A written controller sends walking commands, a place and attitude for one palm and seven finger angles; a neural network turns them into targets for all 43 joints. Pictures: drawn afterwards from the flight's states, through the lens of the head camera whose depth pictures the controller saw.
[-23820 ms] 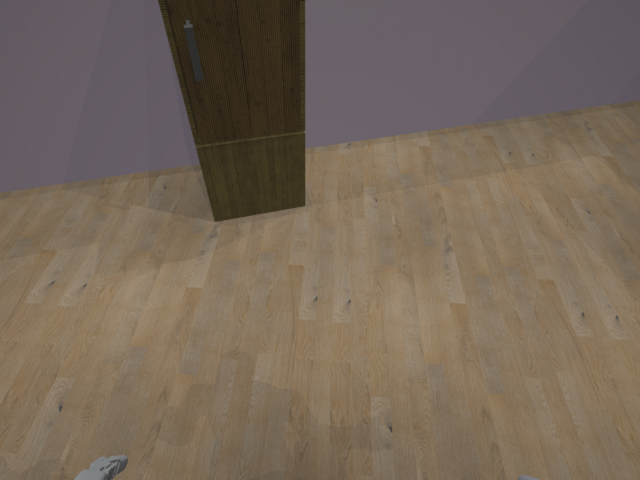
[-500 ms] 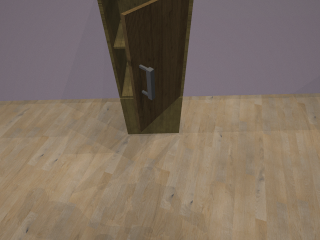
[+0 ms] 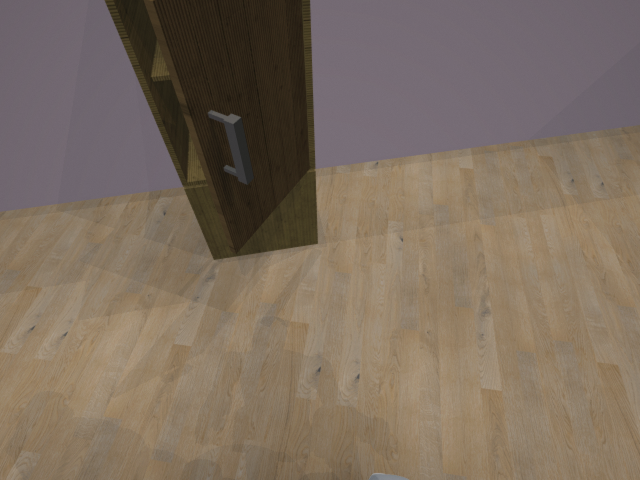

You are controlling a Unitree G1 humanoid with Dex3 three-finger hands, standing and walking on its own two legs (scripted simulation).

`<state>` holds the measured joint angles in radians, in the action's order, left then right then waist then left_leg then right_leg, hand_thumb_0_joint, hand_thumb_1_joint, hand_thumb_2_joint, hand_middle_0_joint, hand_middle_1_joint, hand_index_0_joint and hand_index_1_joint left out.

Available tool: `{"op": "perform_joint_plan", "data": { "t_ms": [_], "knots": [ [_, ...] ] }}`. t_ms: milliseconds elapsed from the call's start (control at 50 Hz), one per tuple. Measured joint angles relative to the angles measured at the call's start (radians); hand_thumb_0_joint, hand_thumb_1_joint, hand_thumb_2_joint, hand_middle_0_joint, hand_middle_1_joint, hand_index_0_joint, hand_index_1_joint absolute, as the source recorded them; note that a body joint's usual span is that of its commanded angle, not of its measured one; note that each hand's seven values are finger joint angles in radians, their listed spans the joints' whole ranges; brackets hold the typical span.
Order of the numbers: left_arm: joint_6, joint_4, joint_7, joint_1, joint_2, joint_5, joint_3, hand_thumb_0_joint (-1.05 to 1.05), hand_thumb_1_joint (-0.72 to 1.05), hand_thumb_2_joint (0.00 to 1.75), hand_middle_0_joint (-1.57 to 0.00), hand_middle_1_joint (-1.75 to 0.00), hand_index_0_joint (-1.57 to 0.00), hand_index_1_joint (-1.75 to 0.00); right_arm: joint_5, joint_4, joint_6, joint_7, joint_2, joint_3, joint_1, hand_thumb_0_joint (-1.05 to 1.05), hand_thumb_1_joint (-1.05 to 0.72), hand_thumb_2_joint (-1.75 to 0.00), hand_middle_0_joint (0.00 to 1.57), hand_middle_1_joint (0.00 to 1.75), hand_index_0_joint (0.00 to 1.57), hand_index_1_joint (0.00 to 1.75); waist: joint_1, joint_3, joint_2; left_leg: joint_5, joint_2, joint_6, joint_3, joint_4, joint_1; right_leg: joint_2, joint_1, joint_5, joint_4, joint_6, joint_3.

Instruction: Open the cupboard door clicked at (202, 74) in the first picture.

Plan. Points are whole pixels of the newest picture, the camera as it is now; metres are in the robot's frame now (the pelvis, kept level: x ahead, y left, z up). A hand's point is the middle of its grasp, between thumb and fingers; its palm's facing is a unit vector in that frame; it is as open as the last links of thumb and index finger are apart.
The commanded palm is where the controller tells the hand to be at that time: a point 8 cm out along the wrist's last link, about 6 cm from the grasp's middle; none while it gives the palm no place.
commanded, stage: walk to a spot facing it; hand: left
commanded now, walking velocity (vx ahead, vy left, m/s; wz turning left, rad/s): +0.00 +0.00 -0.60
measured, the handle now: (231, 148) +0.67 +0.22 -0.02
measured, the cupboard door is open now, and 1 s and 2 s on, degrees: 49 49 49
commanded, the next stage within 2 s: none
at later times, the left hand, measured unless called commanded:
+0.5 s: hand out of the picture +0.09 +0.17 -0.16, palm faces -0.19 -0.95 -0.26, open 7.4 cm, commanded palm none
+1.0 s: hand (266, 446) +0.18 +0.10 -0.16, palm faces -0.53 -0.81 -0.25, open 7.4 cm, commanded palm none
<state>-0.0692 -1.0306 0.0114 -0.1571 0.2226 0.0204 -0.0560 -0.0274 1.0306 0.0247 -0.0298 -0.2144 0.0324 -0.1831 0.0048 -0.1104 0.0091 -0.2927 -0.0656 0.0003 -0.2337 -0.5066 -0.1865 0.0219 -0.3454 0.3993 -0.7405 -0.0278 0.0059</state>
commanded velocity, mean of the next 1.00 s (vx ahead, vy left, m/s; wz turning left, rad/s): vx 0.08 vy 0.00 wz -0.60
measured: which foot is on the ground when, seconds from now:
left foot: down 0.00-0.10, up 0.12-0.52, down 0.54-0.82, up 0.84-1.00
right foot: down 0.00-0.54, up 0.56-0.80, down 0.82-1.00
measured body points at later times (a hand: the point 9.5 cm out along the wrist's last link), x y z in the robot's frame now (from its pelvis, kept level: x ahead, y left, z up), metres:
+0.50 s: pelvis +0.00 -0.02 +0.01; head +0.05 -0.03 +0.45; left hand +0.10 +0.22 -0.14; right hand +0.08 -0.30 -0.12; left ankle +0.02 +0.13 -0.70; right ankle +0.01 -0.11 -0.73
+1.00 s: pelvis +0.01 -0.05 +0.00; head +0.06 -0.08 +0.45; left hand +0.21 +0.14 -0.14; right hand -0.08 -0.32 -0.13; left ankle +0.09 +0.08 -0.68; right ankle -0.04 -0.14 -0.73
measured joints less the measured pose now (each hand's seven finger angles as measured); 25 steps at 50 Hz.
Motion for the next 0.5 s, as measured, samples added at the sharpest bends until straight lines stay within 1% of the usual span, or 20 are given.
{"op": "perform_joint_plan", "data": {
  "t_ms": [20, 40, 60, 80, 100, 120, 140, 160, 200, 240, 280, 320, 420, 460, 500],
  "knots": [
    [-0.005, 0.009, 0.002, 0.002, -0.007, 0.0, -0.003, 0.01, 0.91, 0.9, -0.2, -0.3, -0.2, -0.3, -0.002, -0.002, -0.001, -0.001, 0.0, 0.003, -0.008, 0.01, -0.9, -0.9, 0.2, 0.3, 0.21, 0.3, 0.0, -0.007, -0.007, -0.005, -0.007, -0.003, -0.006, -0.009, 0.0, -0.004, -0.015, 0.038, -0.051, 0.002, -0.006],
    [-0.006, 0.018, 0.005, 0.003, -0.014, 0.001, -0.005, 0.01, 0.91, 0.9, -0.2, -0.3, -0.2, -0.3, -0.004, -0.002, 0.0, -0.001, -0.001, 0.005, -0.016, 0.01, -0.9, -0.9, 0.2, 0.3, 0.21, 0.3, -0.001, -0.012, -0.017, -0.009, -0.016, -0.008, -0.009, -0.019, -0.001, -0.01, -0.019, 0.059, -0.073, 0.004, -0.016],
    [-0.005, 0.028, 0.008, 0.002, -0.02, 0.001, -0.007, 0.01, 0.91, 0.9, -0.2, -0.3, -0.2, -0.3, -0.006, -0.003, 0.002, -0.001, -0.004, 0.007, -0.024, 0.01, -0.9, -0.9, 0.2, 0.3, 0.21, 0.3, 0.001, -0.016, -0.028, -0.016, -0.028, -0.015, -0.012, -0.034, -0.004, -0.016, -0.013, 0.057, -0.064, 0.006, -0.026],
    [0.0, 0.04, 0.011, -0.002, -0.025, 0.001, -0.009, 0.01, 0.91, 0.9, -0.2, -0.3, -0.2, -0.3, -0.005, -0.003, 0.006, 0.0, -0.008, 0.009, -0.031, 0.01, -0.9, -0.9, 0.2, 0.3, 0.21, 0.3, 0.003, -0.017, -0.039, -0.028, -0.042, -0.024, -0.015, -0.059, -0.013, -0.022, 0.004, 0.02, -0.021, 0.007, -0.035],
    [0.01, 0.057, 0.013, -0.014, -0.021, 0.003, -0.011, 0.01, 0.91, 0.9, -0.2, -0.3, -0.21, -0.3, -0.001, -0.005, 0.013, 0.002, -0.007, 0.011, -0.04, 0.01, -0.9, -0.9, 0.2, 0.3, 0.21, 0.3, 0.006, -0.006, -0.034, -0.047, -0.048, -0.03, -0.018, -0.102, -0.037, -0.033, 0.027, -0.066, 0.064, 0.0, -0.02],
    [0.022, 0.065, 0.008, -0.018, -0.02, 0.006, -0.015, 0.01, 0.91, 0.9, -0.2, -0.3, -0.21, -0.3, 0.004, -0.006, 0.023, 0.004, -0.008, 0.015, -0.034, 0.01, -0.9, -0.9, 0.2, 0.3, 0.21, 0.3, 0.011, -0.007, -0.033, -0.119, -0.049, -0.038, 0.008, -0.187, -0.077, -0.026, 0.015, -0.097, 0.069, -0.01, -0.01],
    [0.029, 0.067, 0.001, -0.016, -0.023, 0.005, -0.017, 0.0, 0.91, 0.9, -0.2, -0.3, -0.21, -0.3, 0.009, -0.007, 0.035, 0.005, -0.013, 0.02, -0.019, 0.01, -0.9, -0.9, 0.2, 0.3, 0.21, 0.3, 0.011, -0.022, -0.042, -0.183, -0.041, -0.039, 0.065, -0.295, -0.12, -0.012, 0.008, -0.089, 0.052, -0.021, -0.01],
    [0.031, 0.069, -0.004, -0.017, -0.026, 0.002, -0.016, 0.0, 0.91, 0.9, -0.2, -0.3, -0.21, -0.3, 0.013, -0.011, 0.043, 0.008, -0.017, 0.024, -0.005, 0.01, -0.9, -0.9, 0.2, 0.3, 0.21, 0.3, 0.01, -0.033, -0.047, -0.216, -0.027, -0.039, 0.111, -0.394, -0.161, 0.0, 0.007, -0.08, 0.053, -0.03, -0.008],
    [0.028, 0.071, -0.012, -0.028, -0.028, 0.002, -0.018, 0.0, 0.91, 0.9, -0.2, -0.3, -0.21, -0.3, 0.016, -0.023, 0.047, 0.013, -0.02, 0.03, 0.024, 0.01, -0.91, -0.9, 0.2, 0.3, 0.21, 0.3, 0.011, -0.04, -0.042, -0.197, -0.002, -0.041, 0.167, -0.536, -0.23, 0.019, 0.014, -0.094, 0.097, -0.041, 0.01],
    [0.028, 0.07, -0.02, -0.044, -0.026, 0.0, -0.02, 0.0, 0.91, 0.9, -0.2, -0.3, -0.21, -0.3, 0.017, -0.043, 0.042, 0.013, -0.019, 0.032, 0.051, 0.01, -0.91, -0.9, 0.2, 0.3, 0.21, 0.3, 0.015, -0.037, -0.024, -0.16, 0.015, -0.049, 0.192, -0.593, -0.269, 0.033, 0.023, -0.137, 0.16, -0.041, 0.041],
    [0.031, 0.067, -0.025, -0.06, -0.025, -0.001, -0.02, 0.0, 0.91, 0.9, -0.2, -0.3, -0.21, -0.3, 0.019, -0.065, 0.035, 0.009, -0.018, 0.032, 0.076, 0.01, -0.91, -0.9, 0.2, 0.3, 0.21, 0.3, 0.018, -0.029, -0.006, -0.143, 0.027, -0.056, 0.209, -0.58, -0.281, 0.044, 0.031, -0.175, 0.213, -0.045, 0.076],
    [0.032, 0.064, -0.026, -0.073, -0.024, 0.001, -0.02, 0.0, 0.9, 0.9, -0.2, -0.3, -0.21, -0.3, 0.022, -0.084, 0.029, 0.005, -0.016, 0.033, 0.098, 0.01, -0.91, -0.9, 0.2, 0.3, 0.2, 0.3, 0.022, -0.019, 0.006, -0.137, 0.035, -0.061, 0.221, -0.527, -0.271, 0.053, 0.04, -0.202, 0.252, -0.046, 0.109],
    [0.028, 0.072, -0.022, -0.082, -0.016, 0.006, -0.025, 0.01, 0.9, 0.9, -0.2, -0.3, -0.21, -0.3, 0.028, -0.117, 0.021, -0.001, -0.009, 0.03, 0.138, 0.01, -0.91, -0.9, 0.2, 0.3, 0.2, 0.3, 0.038, 0.004, 0.022, -0.139, 0.05, -0.059, 0.25, -0.39, -0.229, 0.078, 0.047, -0.235, 0.293, -0.039, 0.17],
    [0.025, 0.079, -0.021, -0.078, -0.009, 0.008, -0.029, 0.01, 0.9, 0.9, -0.2, -0.3, -0.21, -0.3, 0.031, -0.127, 0.017, -0.002, -0.004, 0.026, 0.148, 0.01, -0.91, -0.9, 0.2, 0.3, 0.2, 0.3, 0.045, 0.01, 0.031, -0.145, 0.058, -0.053, 0.258, -0.316, -0.202, 0.087, 0.042, -0.24, 0.293, -0.034, 0.191],
    [0.021, 0.084, -0.019, -0.073, 0.001, 0.008, -0.032, 0.01, 0.9, 0.9, -0.2, -0.3, -0.21, -0.3, 0.034, -0.137, 0.009, -0.002, 0.001, 0.022, 0.15, 0.01, -0.91, -0.9, 0.2, 0.3, 0.2, 0.3, 0.047, 0.018, 0.04, -0.109, 0.066, -0.046, 0.264, -0.197, -0.159, 0.097, 0.028, -0.239, 0.28, -0.024, 0.212]
  ]
}}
